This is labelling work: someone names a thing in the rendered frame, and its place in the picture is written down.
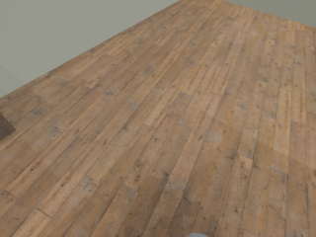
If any cupboard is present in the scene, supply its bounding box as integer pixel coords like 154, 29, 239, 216
0, 113, 16, 140

